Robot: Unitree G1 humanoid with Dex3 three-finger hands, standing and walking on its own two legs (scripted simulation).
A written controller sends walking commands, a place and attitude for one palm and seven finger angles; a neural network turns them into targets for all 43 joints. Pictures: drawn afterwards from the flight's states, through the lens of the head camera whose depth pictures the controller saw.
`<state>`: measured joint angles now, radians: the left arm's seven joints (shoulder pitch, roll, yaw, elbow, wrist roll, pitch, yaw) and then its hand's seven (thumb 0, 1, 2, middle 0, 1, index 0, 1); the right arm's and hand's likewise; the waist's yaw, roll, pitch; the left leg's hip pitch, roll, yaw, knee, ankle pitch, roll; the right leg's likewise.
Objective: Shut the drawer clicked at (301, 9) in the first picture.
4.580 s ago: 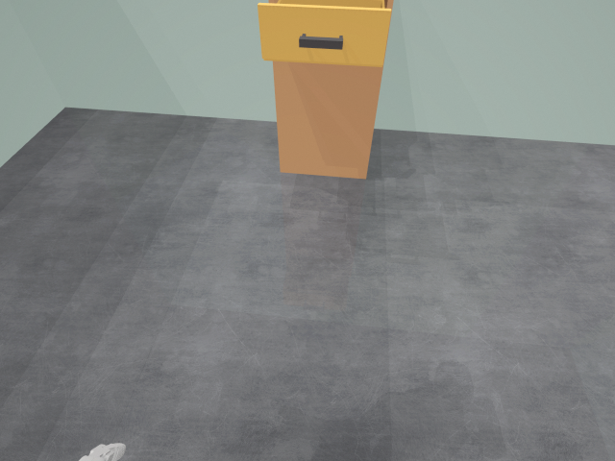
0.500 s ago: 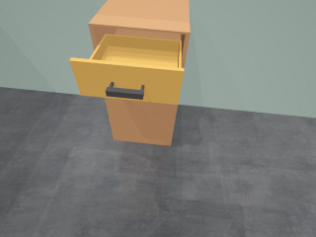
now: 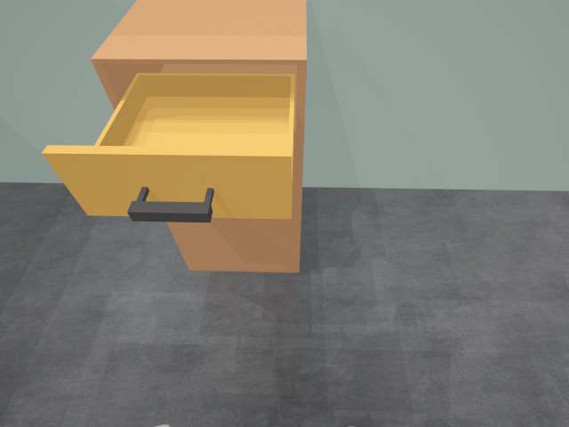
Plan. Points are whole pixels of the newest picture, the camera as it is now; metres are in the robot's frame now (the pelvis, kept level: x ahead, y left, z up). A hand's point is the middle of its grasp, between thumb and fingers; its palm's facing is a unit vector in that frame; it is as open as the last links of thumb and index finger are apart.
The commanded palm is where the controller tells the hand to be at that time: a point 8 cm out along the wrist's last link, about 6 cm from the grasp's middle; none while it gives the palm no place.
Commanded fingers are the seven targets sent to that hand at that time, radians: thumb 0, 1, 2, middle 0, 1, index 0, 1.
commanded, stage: take the last steps up to it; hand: left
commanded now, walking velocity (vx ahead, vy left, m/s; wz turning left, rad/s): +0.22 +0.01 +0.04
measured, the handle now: (174, 202) +0.45 +0.21 +0.03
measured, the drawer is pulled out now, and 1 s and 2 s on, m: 0.28 0.28 0.28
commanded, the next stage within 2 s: come to a stop and stand still in 0.20 s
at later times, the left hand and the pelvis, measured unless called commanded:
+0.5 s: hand out of the picture +0.12 +0.21 -0.17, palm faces +0.04 -0.99 -0.15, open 7.4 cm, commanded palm none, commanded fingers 0.00 0.90 0.90 -0.20 -0.30 -0.20 -0.30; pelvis +0.13 +0.04 +0.02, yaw -1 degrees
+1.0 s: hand (201, 421) +0.16 +0.15 -0.15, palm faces +0.00 -0.97 -0.25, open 7.3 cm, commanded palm none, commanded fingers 0.00 0.90 0.90 -0.20 -0.30 -0.20 -0.30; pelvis +0.10 -0.04 +0.01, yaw -1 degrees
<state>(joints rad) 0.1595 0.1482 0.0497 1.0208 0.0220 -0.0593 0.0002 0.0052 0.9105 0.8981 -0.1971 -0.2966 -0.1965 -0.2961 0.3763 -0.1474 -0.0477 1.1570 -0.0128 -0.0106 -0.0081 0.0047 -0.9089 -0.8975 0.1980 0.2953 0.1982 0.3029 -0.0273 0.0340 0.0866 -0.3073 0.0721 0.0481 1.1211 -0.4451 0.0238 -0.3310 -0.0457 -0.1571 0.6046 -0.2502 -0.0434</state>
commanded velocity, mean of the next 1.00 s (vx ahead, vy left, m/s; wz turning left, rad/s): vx -0.03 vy -0.02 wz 0.01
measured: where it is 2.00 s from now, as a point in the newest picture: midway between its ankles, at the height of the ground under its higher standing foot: outside the picture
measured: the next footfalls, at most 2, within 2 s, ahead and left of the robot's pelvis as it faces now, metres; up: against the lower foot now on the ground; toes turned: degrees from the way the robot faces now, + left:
left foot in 0.28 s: +0.19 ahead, +0.13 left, +0.00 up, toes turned +9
right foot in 0.78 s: +0.15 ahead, -0.14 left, +0.00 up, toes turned -5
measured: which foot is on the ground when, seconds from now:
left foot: up 0.00-0.26, down 0.28-0.78, up 0.80-1.00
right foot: down 0.00-0.30, up 0.32-0.76, down 0.78-1.00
